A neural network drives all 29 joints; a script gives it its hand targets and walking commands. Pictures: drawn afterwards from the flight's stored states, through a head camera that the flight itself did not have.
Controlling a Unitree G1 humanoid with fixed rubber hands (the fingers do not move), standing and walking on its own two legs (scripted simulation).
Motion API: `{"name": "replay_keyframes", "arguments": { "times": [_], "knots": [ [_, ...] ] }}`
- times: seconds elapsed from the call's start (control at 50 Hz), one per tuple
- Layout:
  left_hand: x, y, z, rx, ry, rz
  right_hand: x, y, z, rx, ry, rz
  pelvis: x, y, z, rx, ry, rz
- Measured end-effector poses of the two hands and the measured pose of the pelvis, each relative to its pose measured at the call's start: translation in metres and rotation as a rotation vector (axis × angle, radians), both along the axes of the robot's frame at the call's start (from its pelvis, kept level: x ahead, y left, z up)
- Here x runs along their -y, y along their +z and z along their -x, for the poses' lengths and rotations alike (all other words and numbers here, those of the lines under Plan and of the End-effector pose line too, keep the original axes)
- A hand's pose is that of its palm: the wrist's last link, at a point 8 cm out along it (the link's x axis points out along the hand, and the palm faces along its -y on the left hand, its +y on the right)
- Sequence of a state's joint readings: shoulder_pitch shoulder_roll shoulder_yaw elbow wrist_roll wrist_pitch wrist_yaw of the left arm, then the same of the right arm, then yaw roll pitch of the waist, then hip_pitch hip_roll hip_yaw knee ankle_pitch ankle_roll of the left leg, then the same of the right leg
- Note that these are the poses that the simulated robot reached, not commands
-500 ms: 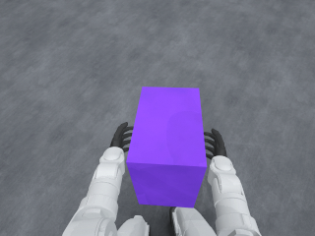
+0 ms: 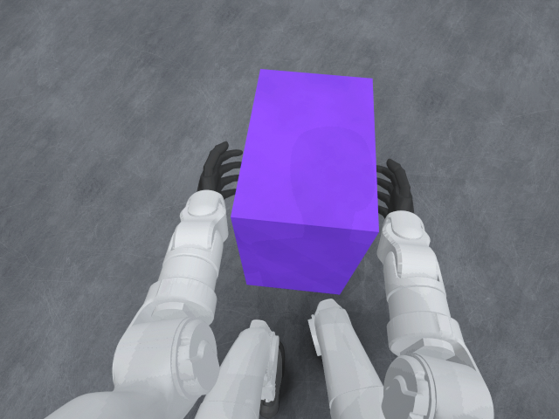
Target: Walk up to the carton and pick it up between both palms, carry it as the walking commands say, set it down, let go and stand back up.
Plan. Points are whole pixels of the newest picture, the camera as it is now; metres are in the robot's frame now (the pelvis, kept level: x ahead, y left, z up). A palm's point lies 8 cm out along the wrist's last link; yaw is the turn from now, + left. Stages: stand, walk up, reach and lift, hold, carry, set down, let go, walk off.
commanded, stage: set down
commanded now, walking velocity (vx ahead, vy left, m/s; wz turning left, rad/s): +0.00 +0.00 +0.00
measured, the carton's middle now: (303, 191) +0.45 -0.05 -0.16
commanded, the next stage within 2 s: none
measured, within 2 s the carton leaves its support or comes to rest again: neither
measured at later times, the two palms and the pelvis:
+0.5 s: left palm (230, 205) +0.44 +0.08 -0.16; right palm (386, 202) +0.41 -0.19 -0.15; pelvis +0.05 +0.01 -0.04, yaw +2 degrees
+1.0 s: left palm (255, 200) +0.47 +0.04 -0.23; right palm (391, 213) +0.42 -0.23 -0.25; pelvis -0.03 -0.04 -0.14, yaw +5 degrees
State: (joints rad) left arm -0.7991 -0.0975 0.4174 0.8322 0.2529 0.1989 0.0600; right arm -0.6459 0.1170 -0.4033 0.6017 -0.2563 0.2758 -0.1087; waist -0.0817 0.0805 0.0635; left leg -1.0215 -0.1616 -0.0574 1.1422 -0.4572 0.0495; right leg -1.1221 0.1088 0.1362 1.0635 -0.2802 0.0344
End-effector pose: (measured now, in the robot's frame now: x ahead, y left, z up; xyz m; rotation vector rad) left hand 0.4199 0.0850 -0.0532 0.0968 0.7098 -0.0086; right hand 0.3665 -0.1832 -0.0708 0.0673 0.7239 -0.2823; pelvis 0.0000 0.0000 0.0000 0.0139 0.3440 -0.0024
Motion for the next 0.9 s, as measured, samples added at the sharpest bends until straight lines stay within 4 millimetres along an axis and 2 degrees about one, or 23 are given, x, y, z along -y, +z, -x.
{"name": "replay_keyframes", "arguments": {
  "times": [0.1, 0.2, 0.28, 0.38, 0.56, 0.64, 0.76, 0.9],
  "knots": [
    [0.005, -0.022, -0.01, -0.002, -0.005, 0.006, 0.006, -0.02, -0.008, -0.003, -0.006, 0.012, -0.018, -0.011, -0.018, -0.1, 0.025, 0.017],
    [0.012, -0.04, -0.01, -0.021, 0.021, 0.022, 0.013, -0.038, -0.011, -0.016, 0.001, -0.008, -0.028, -0.018, -0.039, -0.185, 0.039, 0.043],
    [0.015, -0.052, -0.009, -0.038, 0.042, 0.049, 0.016, -0.045, -0.011, -0.03, -0.004, -0.007, -0.027, -0.018, -0.05, -0.229, 0.015, 0.041],
    [0.013, -0.072, -0.01, -0.048, 0.054, 0.053, 0.017, -0.054, -0.025, -0.042, 0.024, 0.015, -0.019, -0.023, -0.053, -0.275, 0.009, 0.024],
    [0.004, -0.117, -0.019, -0.019, 0.068, 0.004, 0.01, -0.099, -0.05, -0.018, 0.073, 0.002, 0.001, -0.056, -0.043, -0.361, 0.054, 0.014],
    [0.006, -0.129, -0.019, 0.003, 0.077, 0.02, 0.011, -0.115, -0.047, 0.006, 0.058, -0.013, 0.012, -0.072, -0.035, -0.371, 0.071, -0.004],
    [0.019, -0.148, -0.014, -0.028, 0.062, 0.005, 0.024, -0.14, -0.036, -0.027, 0.049, -0.023, 0.024, -0.092, -0.016, -0.334, 0.079, -0.021],
    [0.037, -0.163, -0.03, -0.006, 0.009, -0.036, 0.039, -0.164, -0.04, -0.007, 0.017, -0.032, 0.034, -0.119, 0.013, -0.277, 0.054, -0.052]
  ]
}}
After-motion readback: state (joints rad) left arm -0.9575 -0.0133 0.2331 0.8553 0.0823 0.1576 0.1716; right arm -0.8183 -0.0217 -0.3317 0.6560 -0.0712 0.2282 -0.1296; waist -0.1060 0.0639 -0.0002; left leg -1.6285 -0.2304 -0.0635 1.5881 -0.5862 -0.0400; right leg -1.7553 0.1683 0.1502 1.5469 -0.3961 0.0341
